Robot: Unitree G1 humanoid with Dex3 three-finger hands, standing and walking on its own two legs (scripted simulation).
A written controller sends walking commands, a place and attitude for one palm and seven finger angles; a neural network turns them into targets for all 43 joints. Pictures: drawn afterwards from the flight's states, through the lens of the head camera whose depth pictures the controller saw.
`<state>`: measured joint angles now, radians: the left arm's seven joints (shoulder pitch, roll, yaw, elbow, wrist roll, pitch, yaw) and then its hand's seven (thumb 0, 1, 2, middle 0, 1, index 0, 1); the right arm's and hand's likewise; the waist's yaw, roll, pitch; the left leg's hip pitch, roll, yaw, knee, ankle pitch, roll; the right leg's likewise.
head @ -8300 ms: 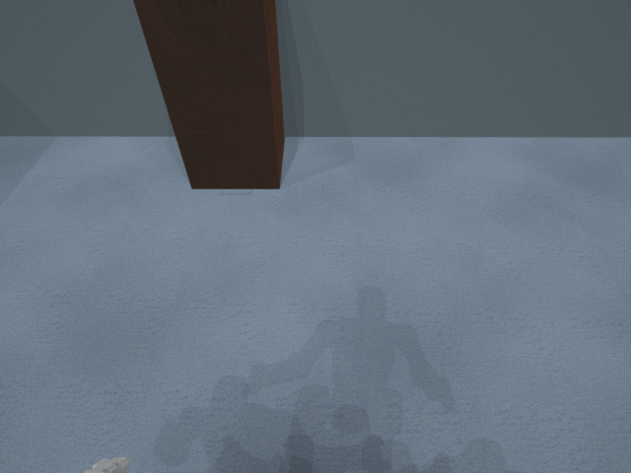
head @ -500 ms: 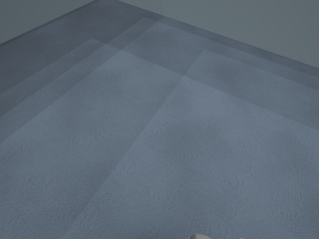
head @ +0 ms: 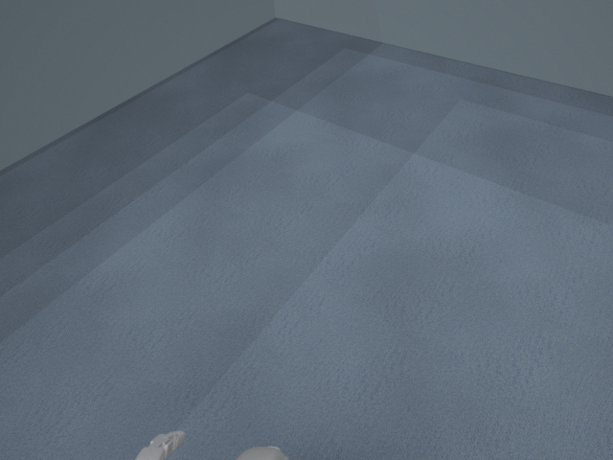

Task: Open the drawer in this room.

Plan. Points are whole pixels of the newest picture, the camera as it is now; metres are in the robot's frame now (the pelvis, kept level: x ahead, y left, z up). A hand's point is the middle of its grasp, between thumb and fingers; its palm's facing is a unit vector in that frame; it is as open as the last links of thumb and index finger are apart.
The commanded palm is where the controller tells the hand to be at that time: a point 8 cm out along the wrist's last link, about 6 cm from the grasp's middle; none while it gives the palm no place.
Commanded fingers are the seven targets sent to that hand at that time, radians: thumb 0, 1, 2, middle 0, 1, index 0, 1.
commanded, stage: turn or walk to find it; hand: left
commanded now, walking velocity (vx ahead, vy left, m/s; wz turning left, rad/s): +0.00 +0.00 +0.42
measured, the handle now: out of the picture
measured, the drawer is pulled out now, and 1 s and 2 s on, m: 0.00 0.00 0.00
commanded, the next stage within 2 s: none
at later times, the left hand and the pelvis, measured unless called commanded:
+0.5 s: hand out of the picture -0.08 +0.26 -0.18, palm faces +0.30 -0.92 -0.26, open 7.4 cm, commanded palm none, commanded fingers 0.00 0.90 0.90 -0.20 -0.30 -0.20 -0.30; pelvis -0.03 +0.04 +0.00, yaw +14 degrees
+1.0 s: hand out of the picture -0.03 +0.20 -0.14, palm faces +0.42 -0.87 -0.27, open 7.4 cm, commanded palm none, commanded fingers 0.00 0.90 0.90 -0.20 -0.30 -0.20 -0.30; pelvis -0.04 -0.01 +0.00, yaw +26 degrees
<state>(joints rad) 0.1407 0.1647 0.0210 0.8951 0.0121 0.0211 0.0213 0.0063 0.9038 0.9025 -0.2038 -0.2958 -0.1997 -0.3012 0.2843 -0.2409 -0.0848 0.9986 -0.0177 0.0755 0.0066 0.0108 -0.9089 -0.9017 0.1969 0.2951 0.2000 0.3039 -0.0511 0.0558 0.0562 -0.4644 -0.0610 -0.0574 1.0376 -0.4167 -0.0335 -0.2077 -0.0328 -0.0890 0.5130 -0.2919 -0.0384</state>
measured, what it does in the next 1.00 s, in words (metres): steps on the spot, turning left: left foot, then right foot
